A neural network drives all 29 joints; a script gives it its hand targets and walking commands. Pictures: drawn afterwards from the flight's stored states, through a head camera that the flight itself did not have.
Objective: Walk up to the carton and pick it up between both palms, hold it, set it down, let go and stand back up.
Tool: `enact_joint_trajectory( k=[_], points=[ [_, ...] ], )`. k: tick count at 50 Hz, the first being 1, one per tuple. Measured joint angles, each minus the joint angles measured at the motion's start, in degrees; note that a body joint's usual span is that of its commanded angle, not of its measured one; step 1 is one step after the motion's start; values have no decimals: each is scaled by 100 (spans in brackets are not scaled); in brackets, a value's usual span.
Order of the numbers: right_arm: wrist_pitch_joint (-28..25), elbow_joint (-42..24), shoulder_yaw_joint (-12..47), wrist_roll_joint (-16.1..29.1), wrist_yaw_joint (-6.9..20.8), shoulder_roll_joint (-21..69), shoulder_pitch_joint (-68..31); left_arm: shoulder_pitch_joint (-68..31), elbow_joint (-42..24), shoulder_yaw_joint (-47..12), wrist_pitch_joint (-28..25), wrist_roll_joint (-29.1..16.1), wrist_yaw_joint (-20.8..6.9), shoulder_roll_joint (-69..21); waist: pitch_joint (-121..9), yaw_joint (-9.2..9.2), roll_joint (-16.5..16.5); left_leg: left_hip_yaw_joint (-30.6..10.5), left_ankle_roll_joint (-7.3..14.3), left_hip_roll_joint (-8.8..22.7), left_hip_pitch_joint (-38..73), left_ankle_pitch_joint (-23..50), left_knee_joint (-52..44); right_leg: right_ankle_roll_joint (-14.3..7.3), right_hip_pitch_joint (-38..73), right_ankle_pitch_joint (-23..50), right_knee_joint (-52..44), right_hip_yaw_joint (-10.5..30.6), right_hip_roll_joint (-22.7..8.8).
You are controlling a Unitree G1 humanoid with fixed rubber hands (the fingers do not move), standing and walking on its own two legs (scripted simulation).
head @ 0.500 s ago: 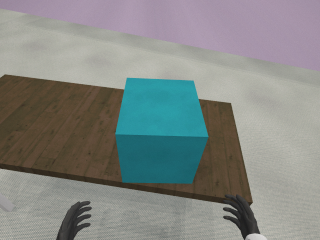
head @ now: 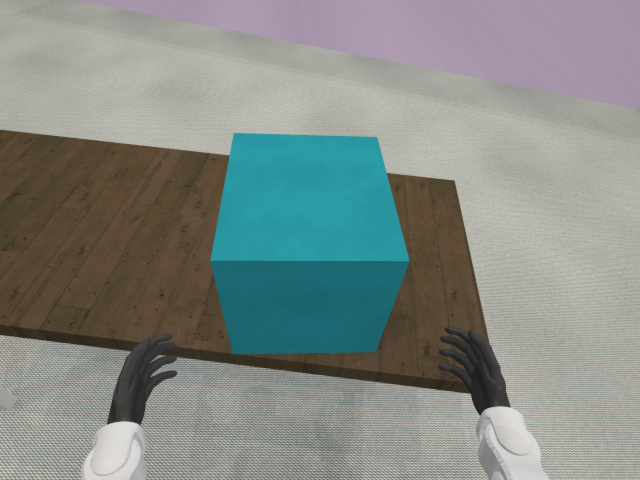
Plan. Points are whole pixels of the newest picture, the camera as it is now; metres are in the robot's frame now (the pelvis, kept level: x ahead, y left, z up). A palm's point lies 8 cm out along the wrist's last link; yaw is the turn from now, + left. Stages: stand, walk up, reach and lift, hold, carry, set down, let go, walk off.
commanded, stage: reach and lift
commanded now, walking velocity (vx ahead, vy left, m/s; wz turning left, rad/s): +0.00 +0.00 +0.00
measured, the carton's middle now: (305, 244) +0.50 +0.02 -0.01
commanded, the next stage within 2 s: none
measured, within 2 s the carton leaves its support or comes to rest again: neither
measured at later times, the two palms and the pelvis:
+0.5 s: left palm (133, 331) +0.32 +0.24 +0.02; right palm (474, 323) +0.33 -0.20 +0.03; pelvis +0.01 +0.00 +0.01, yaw +1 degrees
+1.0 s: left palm (143, 266) +0.39 +0.23 +0.07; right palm (469, 262) +0.39 -0.20 +0.08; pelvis -0.01 +0.00 +0.01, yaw +1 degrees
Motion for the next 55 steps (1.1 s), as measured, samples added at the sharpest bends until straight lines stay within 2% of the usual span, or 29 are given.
enact_joint_trajectory(
  k=[8, 16, 25, 34, 40, 46, 55],
  points=[
    [270, -72, 61, 57, -169, 30, -336, -231, -190, 282, 374, 171, -113, 30, -79, 3, -45, -25, -12, 8, 146, 118, -306, -11, 202, 167, -412, -15, 25],
    [772, -246, 51, 109, -305, -40, -709, -510, -578, 433, 966, 389, -169, 33, -49, 28, 62, -44, -15, 10, 446, 239, -623, -4, 591, 378, -908, -21, 45],
    [1270, -285, 30, 132, -458, -102, -1213, -1130, -438, 491, 1351, 333, -209, 17, 24, 2, 116, -73, -17, 0, 538, 390, -835, -13, 717, 541, -1167, -47, 47],
    [1666, 145, -37, 102, -505, -135, -2196, -2169, 446, 345, 1478, 34, -99, 159, -258, -103, 85, -111, -16, -11, -7, 490, -768, -29, 117, 544, -952, -96, 30],
    [1701, 564, 104, 295, -566, -194, -2819, -2733, 801, 487, 1537, 196, -168, 142, -367, -104, 130, -106, -11, 1, -234, 535, -754, -27, -97, 616, -973, -91, 41],
    [1822, 632, 86, 224, -654, -210, -3001, -3064, 951, 682, 1737, 300, -238, 117, -478, -118, 98, -125, -1, -19, -316, 602, -824, -18, -171, 672, -1040, -109, 25],
    [2217, 1216, -112, 241, -506, -405, -3891, -3897, 1325, 158, 2133, -50, -59, 369, -645, -163, 136, -151, 10, -31, -772, 614, -636, -12, -614, 675, -856, -141, 3]
  ],
)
